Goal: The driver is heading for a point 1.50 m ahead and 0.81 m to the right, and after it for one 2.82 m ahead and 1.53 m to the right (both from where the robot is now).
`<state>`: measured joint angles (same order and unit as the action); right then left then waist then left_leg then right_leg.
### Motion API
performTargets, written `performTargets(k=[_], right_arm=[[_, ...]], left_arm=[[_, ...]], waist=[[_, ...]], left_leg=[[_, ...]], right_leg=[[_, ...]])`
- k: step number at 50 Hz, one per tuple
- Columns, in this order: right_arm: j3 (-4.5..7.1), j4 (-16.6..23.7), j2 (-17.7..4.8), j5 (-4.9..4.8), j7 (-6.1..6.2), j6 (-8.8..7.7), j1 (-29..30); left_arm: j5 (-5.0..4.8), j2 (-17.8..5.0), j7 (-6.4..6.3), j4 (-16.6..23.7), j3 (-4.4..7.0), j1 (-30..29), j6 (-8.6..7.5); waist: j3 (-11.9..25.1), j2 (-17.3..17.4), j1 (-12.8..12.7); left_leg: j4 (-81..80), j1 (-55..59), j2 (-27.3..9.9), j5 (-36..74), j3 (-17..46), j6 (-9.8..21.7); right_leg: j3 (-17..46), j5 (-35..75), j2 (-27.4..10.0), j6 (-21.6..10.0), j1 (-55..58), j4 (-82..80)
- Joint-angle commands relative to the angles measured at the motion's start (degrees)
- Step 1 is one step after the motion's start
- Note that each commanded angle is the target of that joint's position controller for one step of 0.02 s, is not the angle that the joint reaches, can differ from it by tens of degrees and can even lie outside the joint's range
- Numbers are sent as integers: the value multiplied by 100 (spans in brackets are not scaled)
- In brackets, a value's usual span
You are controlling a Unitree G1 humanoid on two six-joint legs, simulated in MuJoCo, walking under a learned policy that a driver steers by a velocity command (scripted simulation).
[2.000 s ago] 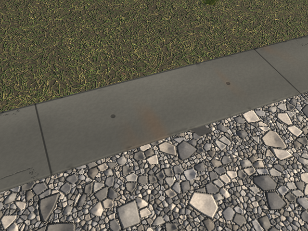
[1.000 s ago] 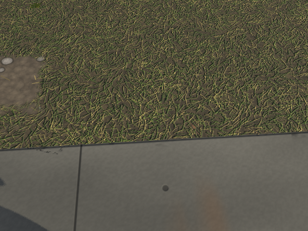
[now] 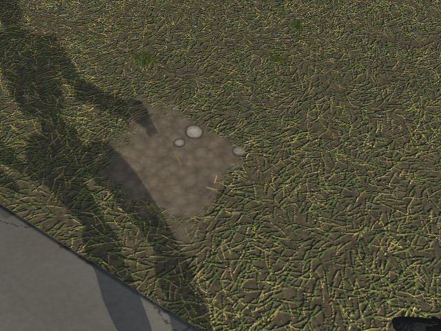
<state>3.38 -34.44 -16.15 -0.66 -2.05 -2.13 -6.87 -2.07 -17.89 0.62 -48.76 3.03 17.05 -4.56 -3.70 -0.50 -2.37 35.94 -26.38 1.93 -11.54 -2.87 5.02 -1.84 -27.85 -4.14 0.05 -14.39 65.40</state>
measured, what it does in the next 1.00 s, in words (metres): walks ahead, turning right: right foot, then left foot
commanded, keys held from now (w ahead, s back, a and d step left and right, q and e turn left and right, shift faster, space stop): w+e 0.06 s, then e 0.80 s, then w+e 0.14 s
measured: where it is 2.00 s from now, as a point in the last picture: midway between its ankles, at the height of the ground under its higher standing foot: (354, 289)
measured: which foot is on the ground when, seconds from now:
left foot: down 0.00-0.40, up 0.42-0.84, down 0.86-1.00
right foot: up 0.00-0.38, down 0.40-0.86, up 0.88-1.00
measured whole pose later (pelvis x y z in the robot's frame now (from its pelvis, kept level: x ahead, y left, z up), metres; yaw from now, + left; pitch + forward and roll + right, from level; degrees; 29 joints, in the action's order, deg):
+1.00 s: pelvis +0.30 +0.00 +0.02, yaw -31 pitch +2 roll -1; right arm 3.8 -41.5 -15.4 0.6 2.2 -1.2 -13.5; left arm -0.6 -19.5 -0.6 -35.8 5.4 11.1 2.4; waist 0.8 -2.5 1.2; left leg 26.5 -15.3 -0.8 -13.9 0.7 0.3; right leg 5.0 -20.3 4.3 1.5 -33.3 61.5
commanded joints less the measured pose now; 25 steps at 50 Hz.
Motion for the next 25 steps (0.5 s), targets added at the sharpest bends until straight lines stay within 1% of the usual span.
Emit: performTargets(k=[1,2,3,5,6,7,9,10,11,12,14,16,17,18,19,20,21,22,23,24,25], right_arm=[[229,-18,-715,54,44,-156,-960],[175,-11,-562,104,45,-205,-752],[171,-44,-524,121,46,-255,-666],[178,-178,-548,149,62,-375,-550],[193,-248,-590,180,89,-406,-529],[199,-310,-602,206,130,-411,-510],[182,-361,-584,216,212,-379,-381],[177,-379,-593,205,249,-355,-342],[183,-424,-632,190,289,-326,-405],[197,-487,-688,170,326,-289,-507],[235,-589,-785,126,376,-184,-620],[269,-634,-837,54,418,-59,-590],[287,-629,-869,13,446,2,-532],[306,-601,-905,-22,482,56,-443],[314,-569,-909,-51,517,106,-347],[283,-550,-829,-58,531,129,-355],[205,-424,-675,116,508,80,-556],[40,-300,-171,286,393,33,-1198],[104,-460,-629,158,289,1,-958],[135,-332,-737,-2,265,23,-547],[140,-351,-701,49,322,68,-360]], left_arm=[[3,-716,1,618,105,-533,-214],[29,-715,7,537,132,-310,-130],[22,-633,10,450,129,-118,-38],[44,-452,-34,349,122,22,118],[67,-390,-61,364,120,-31,158],[92,-334,-76,399,116,-109,172],[131,-222,-50,460,90,-283,154],[146,-155,-14,507,66,-461,140],[164,-88,29,594,38,-705,128],[176,-46,77,690,19,-890,122],[168,-106,173,837,40,-1016,131],[181,-224,268,982,93,-1065,143],[197,-287,311,1037,125,-1017,149],[212,-366,341,1051,169,-840,154],[209,-470,345,995,236,-464,149],[226,-704,288,877,356,109,123],[265,-1267,147,941,496,442,127],[372,-1643,104,1088,512,246,125],[306,-1189,111,1249,425,146,174],[235,-960,95,1360,362,-253,204],[120,-740,61,1385,312,-502,268]], waist=[[948,299,570],[816,412,347],[779,464,228],[546,345,80],[438,316,56],[371,330,47],[335,408,59],[320,432,137],[309,430,264],[333,409,364],[398,412,435],[412,470,419],[440,512,367],[526,553,258],[689,530,60],[1002,263,-224],[1488,-682,-284],[2276,-1610,296],[2817,-721,-106],[2158,-483,-48],[1586,45,67]], left_leg=[[-1881,2808,-1795,870,2372,1066],[-2072,2302,-1636,1163,1954,981],[-2289,2012,-1575,1176,1721,952],[-2460,1621,-1545,2466,1088,930],[-2472,1523,-1504,3049,762,869],[-2472,1501,-1446,3424,466,800],[-2471,1472,-1210,3544,-114,598],[-2454,1473,-1110,3515,-338,510],[-2412,1575,-1110,3517,-439,468],[-2354,1754,-1191,3551,-454,462],[-2137,2208,-1400,3618,-427,478],[-1763,2592,-1596,3766,-383,448],[-1498,2705,-1657,3987,-368,404],[-1109,2733,-1665,4361,-379,337],[-482,2663,-1558,4626,-457,214],[557,2430,-1210,4300,-626,-47],[2235,1245,-685,2113,-695,-464],[4123,-713,511,-2916,4,-837],[4523,-842,204,-2701,1046,-749],[4407,-1144,21,-2246,994,-680],[3992,-1224,-186,-1878,905,-693]], right_leg=[[533,701,-399,-124,-2716,658],[616,974,-524,-92,-2318,462],[640,1153,-550,-51,-2049,353],[644,1307,-419,99,-1901,109],[678,1472,-335,171,-1950,-78],[696,1719,-265,235,-2018,-347],[564,2510,-167,262,-1874,-1229],[424,2917,-111,250,-1728,-1726],[303,3245,-60,238,-1676,-2112],[235,3413,-26,222,-1670,-2396],[175,3287,11,157,-1760,-2715],[99,2751,64,17,-1906,-2884],[23,2426,129,-75,-1873,-2940],[-89,2130,252,-175,-1669,-3004],[-209,2092,442,-305,-1216,-3250],[-186,2903,638,-508,-358,-3822],[1240,5698,-317,-966,1000,-3795],[3745,7073,-1728,-2359,2618,-3781],[3623,5970,-1568,-2337,2589,-4062],[3018,5037,-1352,-2094,2018,-4203],[2640,4117,-1076,-1779,1362,-4384]])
